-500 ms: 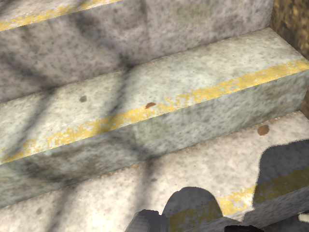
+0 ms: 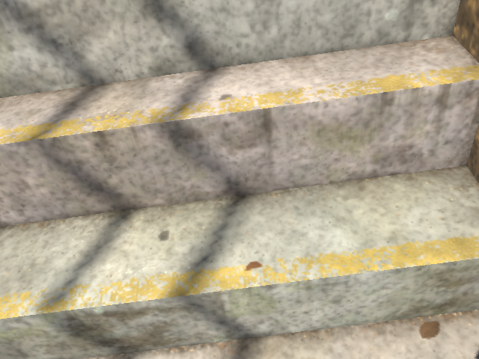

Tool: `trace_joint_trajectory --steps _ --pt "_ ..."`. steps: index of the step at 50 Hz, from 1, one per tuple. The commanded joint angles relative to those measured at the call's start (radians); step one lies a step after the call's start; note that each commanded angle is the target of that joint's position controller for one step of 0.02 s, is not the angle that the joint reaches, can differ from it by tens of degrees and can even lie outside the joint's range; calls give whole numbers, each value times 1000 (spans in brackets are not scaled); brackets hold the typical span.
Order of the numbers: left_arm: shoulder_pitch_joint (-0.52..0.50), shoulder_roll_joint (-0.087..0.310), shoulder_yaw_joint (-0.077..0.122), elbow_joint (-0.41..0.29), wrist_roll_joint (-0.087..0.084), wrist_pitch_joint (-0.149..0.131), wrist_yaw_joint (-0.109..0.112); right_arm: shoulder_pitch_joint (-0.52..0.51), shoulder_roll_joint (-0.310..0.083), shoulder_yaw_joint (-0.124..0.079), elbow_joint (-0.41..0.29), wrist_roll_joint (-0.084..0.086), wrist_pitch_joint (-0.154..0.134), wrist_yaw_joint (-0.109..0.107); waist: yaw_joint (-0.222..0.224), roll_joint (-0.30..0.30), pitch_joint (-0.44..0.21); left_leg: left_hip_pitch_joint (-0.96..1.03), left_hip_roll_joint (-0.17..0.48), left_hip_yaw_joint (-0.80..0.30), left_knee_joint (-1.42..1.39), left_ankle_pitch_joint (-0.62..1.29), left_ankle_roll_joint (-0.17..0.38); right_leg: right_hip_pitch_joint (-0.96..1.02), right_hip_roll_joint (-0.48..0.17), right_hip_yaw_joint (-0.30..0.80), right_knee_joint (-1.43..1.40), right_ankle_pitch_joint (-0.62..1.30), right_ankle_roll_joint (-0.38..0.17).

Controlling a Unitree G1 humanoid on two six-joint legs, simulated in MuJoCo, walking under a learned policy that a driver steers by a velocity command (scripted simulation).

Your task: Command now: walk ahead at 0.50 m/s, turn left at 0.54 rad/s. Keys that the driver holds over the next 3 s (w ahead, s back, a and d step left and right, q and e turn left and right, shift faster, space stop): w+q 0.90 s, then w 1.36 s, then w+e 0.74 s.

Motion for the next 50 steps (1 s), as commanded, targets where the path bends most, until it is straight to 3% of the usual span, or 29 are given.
trace_joint_trajectory --steps 1,3,5,6,7,8,9,10,11,13,15,16,17,18,20,21,23,24,25,27,28,30,32,35,39,42,47,48,50 --pt "162 22 -7 29 -12 18 -9 -245 -41 -6 -146 -6 -60 18 84 5 99 -406 128 -238 -341 -366 76 283 -13 -198 -175 29 4" --pt "171 49 -9 -5 -18 13 -4 -310 -57 -15 -218 -23 -58 11 106 82 111 -481 124 -285 -254 -393 16 373 -49 -116 -461 -126 -52" --pt "430 44 -23 86 -28 2 -8 -406 8 -6 -287 -21 -42 -20 217 -17 100 -549 -62 28 12 -324 -141 665 -25 -304 -1248 -107 -106" --pt "463 144 1 133 20 -54 0 -375 93 15 -390 -46 -39 -10 140 -483 54 -630 -155 305 737 -3 -225 790 -269 208 -1444 -273 -265" --pt "215 19 -28 82 32 -68 -7 -39 123 0 -293 -59 -64 -9 -93 -478 -135 -588 -45 -24 1129 -58 -186 967 -148 54 -1136 201 -145" --pt "100 66 1 52 73 -73 -4 19 117 -13 -297 -36 -68 12 -214 -239 -151 -533 -12 -119 1094 -97 -174 906 -129 6 -1039 120 -104" --pt "129 75 22 69 78 -94 5 -84 63 -15 -352 -16 -68 17 -182 39 -116 -408 -7 -56 990 -32 -186 779 -121 7 -1133 23 -95" --pt "250 76 46 180 24 -106 29 -339 95 14 -459 -42 -47 20 -92 27 -9 -316 59 -165 911 -35 -157 648 -131 23 -1363 50 -86" --pt "153 72 48 160 23 -110 19 -274 63 9 -489 -9 -23 27 -162 128 53 -159 -5 -57 649 84 -126 634 -80 -107 -1652 95 -78" --pt "111 130 59 163 48 -99 5 -125 23 -10 -512 27 12 25 -197 -78 6 -34 -112 16 696 -42 -93 812 -115 -225 -1789 616 -71" --pt "-127 280 83 55 72 -107 -9 9 17 9 -594 30 -13 34 -347 -294 -120 -194 35 -99 136 -351 -74 1247 -226 -193 -1226 1358 -50" --pt "212 103 58 98 -11 -66 0 -236 70 48 -579 17 -22 25 -59 -48 -342 118 16 -71 141 -122 -64 1005 -163 -150 -1186 1121 -28" --pt "123 272 92 88 23 -80 4 -62 74 23 -616 24 10 6 -194 -107 -382 226 72 -92 61 5 -73 942 -259 -111 -1151 737 -43" --pt "28 302 100 32 -1 -71 -1 -18 -16 -3 -572 6 26 8 -195 39 -411 341 0 16 91 89 -59 882 -228 -166 -1089 648 -39" --pt "-175 256 57 -74 1 -64 -14 111 -24 -32 -505 -12 48 -19 -285 57 -386 620 -45 -68 -27 395 46 423 -52 -223 -713 181 -3" --pt "-204 151 19 -140 0 -40 -28 -36 -48 -35 -503 -8 54 -31 -205 276 -330 494 50 -330 -128 439 76 253 63 -200 -387 -348 -16" --pt "161 80 10 -115 29 -13 -21 -439 15 -15 -624 -63 55 -34 160 -141 -134 -297 -27 -180 152 357 -126 704 9 -29 -560 -468 -118" --pt "477 74 14 -22 41 6 1 -644 72 13 -631 -50 53 -43 388 -376 45 -580 -109 -1 349 169 -240 872 -6 -154 -1060 -153 -137" --pt "310 54 19 -12 31 43 16 -479 150 20 -550 0 64 -56 243 -569 157 -654 -88 -23 794 -33 -163 756 -70 -126 -1237 82 -114" --pt "-76 92 -2 -155 27 79 28 -105 226 48 -481 41 88 -34 -96 -262 48 -518 -171 -205 1267 187 -194 511 -111 -39 -1193 -142 -5" --pt "-236 93 -20 -199 12 75 35 27 186 25 -456 0 106 -21 -228 -70 73 -488 -188 -213 1380 327 -221 359 -141 13 -1286 -293 61" --pt "-444 229 19 -283 -4 37 62 112 114 20 -490 -23 138 -17 -340 -191 132 -533 -90 -168 1290 440 -286 236 -361 241 -1431 -704 -54" --pt "-440 140 -7 -289 -31 20 71 3 5 -14 -482 9 146 -14 -237 -195 177 -415 -37 -119 1131 564 -305 107 -306 234 -1461 -774 -76" --pt "-280 215 6 -253 -27 2 111 -18 44 -6 -477 49 141 34 -172 -129 90 -278 4 -129 760 534 -278 282 -302 204 -1415 -868 -91" --pt "-435 188 30 -286 11 -24 94 187 -12 -45 -404 23 136 51 -254 -230 -30 16 52 -104 527 587 -211 277 -314 58 -1154 -826 -108" --pt "-518 122 7 -301 36 1 59 309 -33 -39 -359 54 103 53 -292 -198 -8 247 106 67 -48 518 -131 262 -261 -121 -953 -796 -41" --pt "-153 -26 24 -306 -32 117 127 157 34 24 -301 53 31 89 -2 -61 63 410 263 -34 -1093 971 -32 419 -74 -296 -237 -453 28" --pt "-164 -83 27 -324 -24 142 148 113 16 50 -337 25 6 97 -15 72 31 450 307 -80 -1149 1125 -9 313 7 -294 211 -568 35" --pt "-414 -130 -14 -485 -79 132 124 281 -207 14 -359 -132 -42 102 -80 394 97 635 279 -94 -544 1817 -6 -251 111 -274 871 -756 122"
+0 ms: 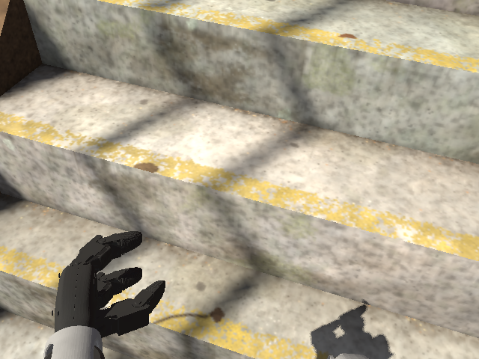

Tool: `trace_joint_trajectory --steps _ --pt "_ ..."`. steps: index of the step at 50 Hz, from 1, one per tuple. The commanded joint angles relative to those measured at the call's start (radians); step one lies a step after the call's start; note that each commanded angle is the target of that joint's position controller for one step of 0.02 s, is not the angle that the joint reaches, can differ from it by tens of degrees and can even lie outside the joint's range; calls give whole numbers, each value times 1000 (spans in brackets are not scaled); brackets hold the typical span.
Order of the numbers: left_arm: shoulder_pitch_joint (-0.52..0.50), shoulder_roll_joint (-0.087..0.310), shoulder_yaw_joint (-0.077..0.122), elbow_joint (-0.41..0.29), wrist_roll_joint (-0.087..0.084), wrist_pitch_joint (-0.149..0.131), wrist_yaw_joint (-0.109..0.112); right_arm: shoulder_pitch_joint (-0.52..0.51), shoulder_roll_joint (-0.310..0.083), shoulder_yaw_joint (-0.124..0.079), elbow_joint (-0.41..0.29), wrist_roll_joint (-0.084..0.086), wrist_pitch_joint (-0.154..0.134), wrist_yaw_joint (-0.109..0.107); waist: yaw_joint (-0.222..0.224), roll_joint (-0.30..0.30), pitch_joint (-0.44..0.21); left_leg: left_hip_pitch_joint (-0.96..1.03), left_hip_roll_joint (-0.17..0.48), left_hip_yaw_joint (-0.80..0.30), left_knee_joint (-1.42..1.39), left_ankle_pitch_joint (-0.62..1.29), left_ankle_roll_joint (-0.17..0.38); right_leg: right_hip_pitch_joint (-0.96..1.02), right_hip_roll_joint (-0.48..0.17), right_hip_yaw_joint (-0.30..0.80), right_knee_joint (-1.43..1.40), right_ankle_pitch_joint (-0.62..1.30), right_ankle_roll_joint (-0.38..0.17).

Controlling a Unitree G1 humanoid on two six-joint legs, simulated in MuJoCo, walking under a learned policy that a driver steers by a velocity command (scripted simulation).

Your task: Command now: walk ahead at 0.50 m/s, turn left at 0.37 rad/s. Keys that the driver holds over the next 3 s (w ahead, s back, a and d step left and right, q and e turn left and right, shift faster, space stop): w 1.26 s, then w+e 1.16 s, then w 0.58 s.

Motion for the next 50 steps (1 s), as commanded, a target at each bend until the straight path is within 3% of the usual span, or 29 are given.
trace_joint_trajectory --steps 1,2,3,4,7,9,11,13,14,15,16,17,18,20,22,28,30,35,37,39,40,41,42,43,44,45,46,47,50 --pt "-232 -28 -32 -180 31 -16 13 17 -222 -42 -117 -92 -66 -8 -32 278 50 42 138 -144 273 1177 131 -418 241 109 816 -7 43" --pt "-276 56 -10 -235 74 -31 -6 -17 -327 -102 -164 -64 -65 -65 -7 382 28 -31 390 -394 148 634 226 -419 95 312 680 114 36" --pt "-154 211 39 -135 107 -29 -53 -133 -259 -84 -206 -28 -73 -108 52 117 -10 31 378 -459 83 245 259 -367 90 262 541 317 44" --pt "-120 232 52 -51 90 -26 -94 -147 -191 -51 -233 7 -70 -130 37 -109 14 3 277 -393 55 67 219 -263 116 190 290 444 58" --pt "68 170 51 54 76 41 -101 -276 -164 -37 -284 20 -109 -134 136 -42 -9 -191 188 -306 105 72 167 119 154 29 -109 529 63" --pt "146 158 43 84 51 58 -96 -350 -134 -28 -299 12 -107 -121 171 153 -30 -269 133 -212 98 130 116 365 132 6 -508 508 31" --pt "218 127 36 123 38 58 -89 -377 -82 -16 -334 20 -79 -126 171 258 -39 -279 153 -173 103 218 95 576 84 36 -954 354 -42" --pt "229 70 17 143 23 60 -88 -280 -53 -12 -316 34 -17 -133 98 212 -53 -205 167 -202 104 350 114 691 109 -26 -1226 37 -101" --pt "273 19 -2 167 24 45 -89 -262 -40 -15 -301 41 10 -131 104 155 -35 -211 99 -143 260 293 79 766 105 -45 -1452 166 -129" --pt "296 -43 -28 224 47 32 -90 -328 43 8 -309 65 33 -113 101 -51 23 -353 -30 -25 543 34 39 787 93 0 -1485 361 -159" --pt "375 -54 -50 243 75 13 -97 -385 100 30 -351 82 39 -97 95 -191 54 -647 -133 -41 813 -329 -20 824 21 230 -1381 257 -224" --pt "271 164 20 158 38 7 -86 -282 55 10 -382 63 37 -98 21 -438 105 -740 -210 -133 943 -182 -70 628 -99 708 -1630 -153 -315" --pt "199 187 32 114 16 -2 -94 -330 -39 -21 -392 40 35 -113 34 -363 185 -797 -167 -213 1029 -74 -93 500 -183 804 -1694 -338 -323" --pt "160 167 22 108 37 -14 -89 -340 -150 -62 -379 35 35 -107 19 -159 147 -730 -169 -176 1083 -48 -147 470 -156 699 -1636 -203 -296" --pt "160 205 47 170 38 -56 -54 -372 -113 -62 -382 5 44 -67 6 -55 50 -676 -124 -195 1136 99 -160 499 -104 534 -1492 0 -255" --pt "309 182 62 234 61 -93 -84 -415 -62 -44 -339 20 35 -44 103 -117 -23 -775 -135 -130 1165 140 -100 691 -116 472 -1331 -42 -310" --pt "313 184 68 243 79 -89 -82 -342 -69 -45 -310 13 36 -30 93 -151 -51 -679 -115 -96 1062 122 -86 676 -96 403 -1271 26 -284" --pt "185 153 51 201 100 -51 -65 -222 -53 -14 -257 57 33 -27 48 -211 -54 -366 -40 0 456 9 -5 474 -27 279 -1038 -15 -213" --pt "202 101 37 214 72 -15 -49 -55 -25 1 -179 70 28 -33 4 -146 -45 -73 -66 206 52 493 -9 382 96 127 -818 20 -165" --pt "177 -7 11 178 64 10 -21 59 7 30 -103 82 1 -41 -34 82 64 -9 32 94 -294 860 11 287 295 91 -300 10 -162" --pt "122 -63 0 156 31 25 -29 80 22 67 -87 52 -33 -40 -51 117 84 -25 50 44 -183 952 -25 112 386 190 217 -128 -148" --pt "160 -172 -22 85 -19 8 -28 87 -137 57 -82 3 -67 -31 110 268 100 -12 126 -76 216 1657 -131 -150 395 189 585 -97 -74" --pt "279 -145 -39 101 7 -36 -24 100 -220 6 -94 1 -71 -25 175 273 52 130 241 -196 253 1510 -78 -365 308 193 600 47 -74" --pt "194 -55 -37 108 24 -69 -32 61 -177 -2 -98 1 -49 -26 148 174 51 118 227 -164 174 1174 -22 -408 298 106 617 118 -68" --pt "76 -62 -41 87 68 -88 -54 49 -138 -1 -85 14 -44 -45 123 135 40 86 242 -209 125 814 21 -472 281 130 743 193 -76" --pt "36 -10 -37 44 90 -70 -81 24 -216 -36 -79 35 -59 -71 124 167 28 122 353 -373 -36 332 63 -536 191 154 691 246 -73" --pt "-98 63 -16 -9 91 -50 -111 -13 -203 -41 -66 55 -82 -102 102 196 138 21 428 -539 -211 15 142 -559 120 217 645 240 -62" --pt "-159 104 -2 19 98 -35 -122 -16 -120 -15 -21 45 -89 -104 73 -11 204 -26 360 -438 -199 -91 151 -570 143 270 715 266 -78" --pt "-116 -6 -47 55 55 -8 -123 78 -30 12 63 57 -103 -81 56 -110 232 -97 170 -193 -148 36 68 -447 143 115 459 293 -122"
Over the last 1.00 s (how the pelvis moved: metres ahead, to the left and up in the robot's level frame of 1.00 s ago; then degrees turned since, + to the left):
-0.28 -0.17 -0.33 33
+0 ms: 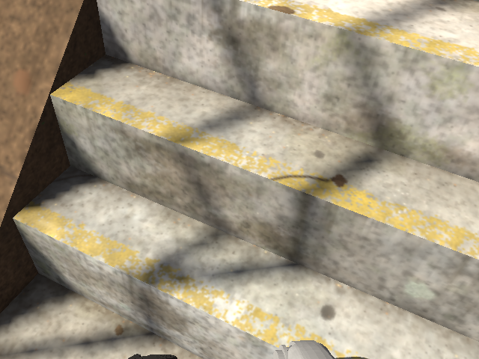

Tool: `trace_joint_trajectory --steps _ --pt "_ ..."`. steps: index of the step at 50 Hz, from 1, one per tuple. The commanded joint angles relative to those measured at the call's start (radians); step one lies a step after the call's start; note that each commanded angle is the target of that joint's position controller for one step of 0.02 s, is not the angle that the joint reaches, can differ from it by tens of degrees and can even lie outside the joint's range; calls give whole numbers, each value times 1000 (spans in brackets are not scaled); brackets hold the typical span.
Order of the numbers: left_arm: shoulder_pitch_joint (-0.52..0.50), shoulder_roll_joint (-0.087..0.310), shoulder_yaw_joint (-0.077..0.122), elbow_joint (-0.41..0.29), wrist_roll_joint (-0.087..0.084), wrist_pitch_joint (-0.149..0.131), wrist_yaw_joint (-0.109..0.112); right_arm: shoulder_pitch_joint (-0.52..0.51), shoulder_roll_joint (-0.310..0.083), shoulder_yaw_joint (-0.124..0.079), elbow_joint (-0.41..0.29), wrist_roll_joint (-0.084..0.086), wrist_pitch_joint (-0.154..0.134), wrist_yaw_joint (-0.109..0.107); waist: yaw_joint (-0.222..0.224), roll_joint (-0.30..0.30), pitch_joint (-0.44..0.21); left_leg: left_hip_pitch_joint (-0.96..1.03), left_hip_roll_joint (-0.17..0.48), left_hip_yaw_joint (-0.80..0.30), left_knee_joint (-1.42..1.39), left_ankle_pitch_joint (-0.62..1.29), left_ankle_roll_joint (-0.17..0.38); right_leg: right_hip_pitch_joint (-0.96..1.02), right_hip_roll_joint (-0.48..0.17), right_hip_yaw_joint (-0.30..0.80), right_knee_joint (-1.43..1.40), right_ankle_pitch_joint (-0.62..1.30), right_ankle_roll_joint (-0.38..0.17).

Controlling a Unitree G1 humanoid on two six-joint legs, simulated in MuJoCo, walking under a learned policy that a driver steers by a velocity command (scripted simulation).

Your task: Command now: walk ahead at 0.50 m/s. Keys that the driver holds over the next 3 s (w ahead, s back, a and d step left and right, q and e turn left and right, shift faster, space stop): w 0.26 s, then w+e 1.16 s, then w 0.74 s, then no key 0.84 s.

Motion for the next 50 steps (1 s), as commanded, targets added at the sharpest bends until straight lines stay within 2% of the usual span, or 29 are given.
trace_joint_trajectory --steps 1,4,5,6,7,9,10,11,12,13,14,16,17,20,22,25,27,29,31,32,33,34,35,36,37,38,40,45,50 --pt "-305 20 -15 -176 -27 -9 -3 25 -122 -29 -13 8 -34 -2 -26 44 217 -69 261 -271 -358 254 15 -231 -63 -85 -241 17 -27" --pt "-351 -40 -50 -227 -24 -10 -3 107 -135 -31 74 12 -29 -47 -35 181 142 92 286 -325 -398 592 82 -212 -131 -80 -363 -123 -55" --pt "-324 -39 -54 -219 -15 -14 -5 141 -151 -38 98 10 -24 -62 -23 150 84 235 288 -299 -365 669 88 -249 -140 -62 -397 -151 -65" --pt "-307 -20 -70 -189 -36 -19 -12 130 -177 -41 82 23 -14 -61 -38 106 47 246 269 -204 -431 860 85 -96 -125 -176 -694 -232 -63" --pt "-331 -14 -75 -174 -58 -28 -8 98 -145 -31 76 30 -3 -57 -38 86 42 128 226 -118 -422 1190 76 165 -76 -228 -942 -349 -73" --pt "-109 17 -44 -63 -94 -28 5 57 -234 -39 33 20 1 -55 40 261 -179 126 289 -77 -220 2120 127 544 83 -340 -1060 -425 -68" --pt "49 53 -24 -23 -88 -37 14 17 -262 -51 25 43 -10 -35 141 384 -239 105 331 -67 -26 2360 139 723 85 -245 -1153 -300 -111" --pt "183 142 13 16 -57 -45 26 -68 -298 -67 -43 81 -23 -6 218 259 -303 -134 266 -51 210 2198 90 925 -17 61 -1271 -298 -191" --pt "317 255 57 70 -22 -32 39 -161 -318 -86 -100 72 -30 28 279 4 -326 -295 121 -56 575 1656 59 987 -163 471 -1656 -490 -284" --pt "280 285 78 135 -15 -13 63 -345 -268 -98 -137 1 -32 59 241 -219 -274 -492 -58 -157 957 496 71 916 -272 907 -2068 -628 -357" --pt "170 270 87 141 -19 -22 59 -368 -176 -79 -214 -63 -19 79 148 -46 -144 -628 -34 -315 1211 348 72 783 -286 971 -2108 -740 -342" --pt "72 156 59 220 -30 -57 52 -316 -4 -31 -270 -57 4 59 -19 101 127 -786 4 -278 1392 240 44 510 -283 713 -1985 -563 -262" --pt "72 100 46 268 -13 -74 54 -263 30 -21 -269 -50 14 47 -94 129 156 -827 22 -287 1381 167 24 484 -245 545 -1958 -417 -200" --pt "142 72 36 367 -27 -122 32 -251 35 -10 -264 -14 39 24 -110 47 164 -970 58 -243 1453 190 -23 558 -212 345 -2027 -230 -173" --pt "178 138 52 382 -55 -144 22 -359 -19 -13 -327 -4 31 27 -101 76 178 -971 121 -215 1224 225 -41 571 -187 262 -2113 -226 -156" --pt "175 204 88 324 -63 -153 44 -402 -72 -19 -359 -24 9 61 -93 74 78 -719 172 -160 821 408 -68 565 -153 208 -2160 29 -186" --pt "156 244 117 273 -40 -157 57 -373 -52 -19 -328 4 4 73 -58 -20 -57 -461 167 -88 642 404 -39 637 -175 191 -2239 169 -187" --pt "68 276 136 224 -26 -149 46 -273 -77 -44 -302 18 3 70 -121 -87 -124 -282 128 -43 450 326 -8 739 -163 175 -2202 418 -166" --pt "49 267 138 187 -24 -161 7 -57 -166 -84 -211 30 -28 39 -227 -27 -219 -81 82 -15 70 469 0 928 -105 142 -1848 767 -138" --pt "63 232 139 172 -34 -172 -4 37 -198 -103 -165 21 -46 21 -269 64 -229 82 62 27 -215 565 -32 897 -41 81 -1537 688 -96" --pt "54 111 114 142 -22 -183 -14 52 -171 -97 -103 7 -59 22 -218 181 -136 208 143 -33 -170 629 -72 586 18 65 -1226 183 -77" --pt "128 -45 80 76 -58 -184 2 5 -137 -71 -97 -22 -67 34 -81 284 -112 270 344 -316 67 1373 -126 268 66 169 -824 26 -13" --pt "348 2 87 74 -76 -163 3 -56 -204 -87 -136 -53 -52 19 41 362 -321 300 549 -639 -174 970 -17 228 12 183 -625 93 21" --pt "288 44 87 57 -46 -143 14 -219 -154 -88 -177 -53 -46 8 59 272 -273 145 539 -674 -279 263 60 182 -45 82 -431 146 30" --pt "177 51 82 21 -13 -136 11 -304 -91 -71 -167 -33 -52 1 68 199 -159 7 470 -570 -304 -95 56 109 -61 58 -322 219 26" --pt "74 4 54 -26 2 -131 -1 -290 -98 -66 -113 -26 -64 -2 82 193 -51 -142 447 -470 -291 -86 60 45 -84 112 -223 252 2" --pt "-16 40 51 -40 -21 -91 -5 -208 -54 -50 -31 -38 -94 2 45 160 27 -245 443 -315 -299 85 67 -17 -61 107 -57 264 -41" --pt "-171 37 42 -107 -22 -41 30 -91 -150 -78 39 -39 -124 36 9 104 77 -84 440 -147 -376 199 83 -255 -45 88 58 107 -78" --pt "-361 -9 11 -191 -30 -30 13 -57 -175 -87 59 -45 -103 14 -20 109 36 68 382 -13 -435 378 76 -297 -106 -32 -143 45 -72"
Over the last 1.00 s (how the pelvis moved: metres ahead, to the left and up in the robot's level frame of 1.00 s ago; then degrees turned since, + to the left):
-0.14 0.16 -0.24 4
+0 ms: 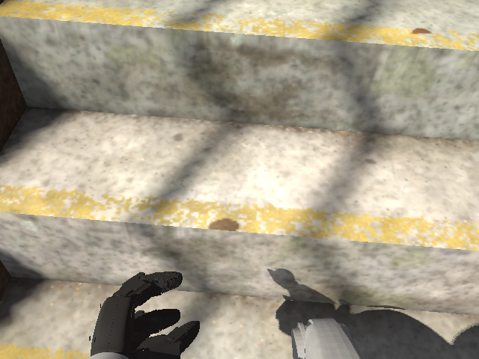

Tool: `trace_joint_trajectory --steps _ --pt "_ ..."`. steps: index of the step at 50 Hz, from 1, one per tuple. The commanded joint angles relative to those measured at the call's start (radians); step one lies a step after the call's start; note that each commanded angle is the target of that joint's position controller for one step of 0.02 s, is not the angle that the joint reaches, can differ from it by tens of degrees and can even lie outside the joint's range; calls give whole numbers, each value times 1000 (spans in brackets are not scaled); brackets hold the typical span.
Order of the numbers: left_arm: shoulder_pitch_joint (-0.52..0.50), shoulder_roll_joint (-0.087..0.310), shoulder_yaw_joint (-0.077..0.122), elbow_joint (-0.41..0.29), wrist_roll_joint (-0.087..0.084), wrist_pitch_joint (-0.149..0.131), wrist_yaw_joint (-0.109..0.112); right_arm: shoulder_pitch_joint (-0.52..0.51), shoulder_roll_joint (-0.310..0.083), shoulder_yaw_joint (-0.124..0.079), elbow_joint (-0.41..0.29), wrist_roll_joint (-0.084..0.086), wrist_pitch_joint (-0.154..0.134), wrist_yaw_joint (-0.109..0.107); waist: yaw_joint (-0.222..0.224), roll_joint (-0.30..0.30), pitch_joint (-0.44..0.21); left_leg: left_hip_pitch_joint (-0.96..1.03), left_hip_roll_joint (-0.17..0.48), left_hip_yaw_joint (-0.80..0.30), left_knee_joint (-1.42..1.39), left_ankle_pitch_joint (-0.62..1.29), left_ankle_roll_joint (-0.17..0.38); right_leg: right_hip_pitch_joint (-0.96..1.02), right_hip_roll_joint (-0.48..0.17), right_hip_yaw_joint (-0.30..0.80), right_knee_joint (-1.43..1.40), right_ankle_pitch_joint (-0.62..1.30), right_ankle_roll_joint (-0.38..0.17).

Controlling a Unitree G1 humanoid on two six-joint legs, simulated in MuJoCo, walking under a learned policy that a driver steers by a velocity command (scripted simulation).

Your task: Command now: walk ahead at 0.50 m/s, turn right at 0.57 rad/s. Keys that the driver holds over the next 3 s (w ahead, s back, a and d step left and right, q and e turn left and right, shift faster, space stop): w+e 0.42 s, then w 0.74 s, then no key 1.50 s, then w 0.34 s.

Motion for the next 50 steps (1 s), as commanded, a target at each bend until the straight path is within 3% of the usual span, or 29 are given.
trace_joint_trajectory --steps 1,3,4,5,7,8,9,10,11,12,13,15,17,22,28,30,32,33,34,35,36,37,38,40,41,42,43,45,50 --pt "-234 -13 -16 -152 -3 1 -10 50 -166 -39 -30 0 7 -21 13 70 48 151 233 -155 -233 197 151 -173 -57 -66 -118 -65 3" --pt "-215 -14 -14 -170 -1 22 20 94 -195 -55 -5 3 -7 -20 9 173 50 308 276 -146 -267 358 200 -252 -86 -70 -15 -216 -14" --pt "-134 -7 -36 -155 -10 32 5 -28 -181 -47 -31 44 3 -26 81 119 41 192 208 19 -316 581 165 16 -152 -114 -498 -243 -48" --pt "-83 17 -43 -117 -38 32 -9 -191 -181 -34 -101 79 16 -32 131 78 -8 -69 138 80 -304 1006 182 477 -73 -209 -889 -204 -47" --pt "104 88 -7 -29 -36 37 9 -74 -319 -51 -138 84 20 -26 77 160 -340 49 222 -42 87 1907 247 876 115 -271 -934 -336 -16" --pt "84 111 4 -41 -51 19 6 -22 -329 -47 -147 111 7 -16 47 203 -456 -91 167 -122 283 1801 201 1124 89 -100 -1079 -227 -43" --pt "186 158 28 -42 -51 36 23 -95 -406 -64 -198 115 -20 5 116 194 -588 -174 146 -158 431 1559 188 1270 111 40 -1227 -160 -23" --pt "265 209 49 -13 -27 49 31 -178 -364 -61 -269 99 -38 42 125 126 -638 -277 113 -241 625 932 158 1374 73 162 -1431 -87 -25" --pt "194 267 90 21 -10 58 26 -221 -225 -24 -329 56 -28 57 82 14 -653 -426 -14 -330 987 305 114 1404 47 332 -1560 -126 -50" --pt "165 251 108 63 16 41 -6 -284 -44 21 -344 21 3 51 65 -5 -525 -520 -48 -417 1393 173 82 1266 29 279 -1562 -176 -53" --pt "153 287 106 70 68 39 -11 -353 17 29 -421 10 35 26 63 -61 -522 -767 -130 -488 1750 164 67 1220 -80 486 -1650 -326 -110" --pt "174 233 84 154 41 -1 -18 -430 49 47 -524 -21 71 6 18 -28 -95 -939 -119 -447 1871 98 68 806 -116 626 -1841 -578 -68" --pt "140 153 55 218 20 -35 -17 -311 42 58 -490 -13 103 3 -64 8 97 -935 -103 -413 1790 90 52 605 -63 466 -1831 -508 -43" --pt "172 203 63 243 9 -83 0 -351 21 41 -476 53 130 -23 -56 -65 24 -924 -118 -333 1849 240 -2 602 -115 392 -1874 -299 -161" --pt "213 270 87 256 -7 -111 40 -328 3 31 -424 57 156 -24 -27 -33 -45 -887 -87 -309 1722 195 12 791 -216 392 -1966 -256 -181" --pt "123 272 90 236 -18 -123 49 -222 -21 28 -390 57 159 -8 -104 -5 -61 -674 -29 -322 1287 197 35 758 -182 287 -1957 -223 -117" --pt "16 238 74 210 -10 -100 54 -69 -71 27 -305 121 158 5 -197 -11 -54 -262 -46 -177 618 -41 100 587 -133 113 -1927 -265 -94" --pt "-20 196 58 165 15 -93 53 2 -69 23 -266 108 173 -11 -206 -79 -35 -151 -31 -191 441 -88 134 582 -159 143 -1846 -251 -110" --pt "56 141 41 186 4 -79 54 111 -63 21 -188 116 184 -12 -208 -12 -36 -79 -103 -66 223 -144 135 651 -104 94 -1696 -360 -130" --pt "248 60 42 187 -1 -83 15 10 -14 31 -181 43 141 -6 -26 133 -72 53 -132 -227 264 -159 154 552 42 12 -1349 -163 -70" --pt "151 17 17 163 -5 -97 -11 91 43 39 -153 26 112 6 -115 173 -77 89 -26 -502 233 -82 207 388 75 40 -1010 -49 -19" --pt "226 -69 4 164 27 -114 -11 82 58 49 -160 36 95 21 -40 99 -58 122 30 -664 258 68 158 256 93 159 -667 -22 19" --pt "280 -68 -6 66 35 -96 -22 8 -110 -4 -201 1 102 -6 94 328 -134 81 203 -1130 -29 -339 313 127 75 119 -460 52 64" --pt "59 46 -3 23 78 -100 -36 -34 -76 -15 -193 41 77 -24 30 5 68 22 161 -869 -22 -305 262 15 -17 55 -361 137 90" --pt "91 86 12 25 48 -92 -46 -8 -135 -34 -181 18 53 -19 51 -16 88 149 173 -772 21 -195 273 -67 20 77 -307 36 86" --pt "-17 97 30 -32 64 -77 -38 -37 -110 -37 -152 -20 22 -29 51 24 91 125 151 -590 178 268 200 -73 72 123 -31 -55 82" --pt "58 143 47 -49 47 -53 -42 -43 -169 -58 -153 -17 6 -41 111 93 -1 172 220 -619 155 195 202 -57 40 165 -45 -59 74" --pt "79 204 77 -27 37 -19 -33 -61 -180 -64 -158 -13 -11 -38 123 37 -3 172 223 -532 100 119 155 3 41 165 -134 -27 59" --pt "42 181 80 -27 20 51 -36 -89 -187 -54 -199 -22 12 -67 102 35 109 2 196 -391 -14 -25 165 156 -16 -16 -489 80 91"
Over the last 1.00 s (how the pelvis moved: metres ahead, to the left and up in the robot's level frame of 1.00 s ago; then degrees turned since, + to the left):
0.35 0.10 0.23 -20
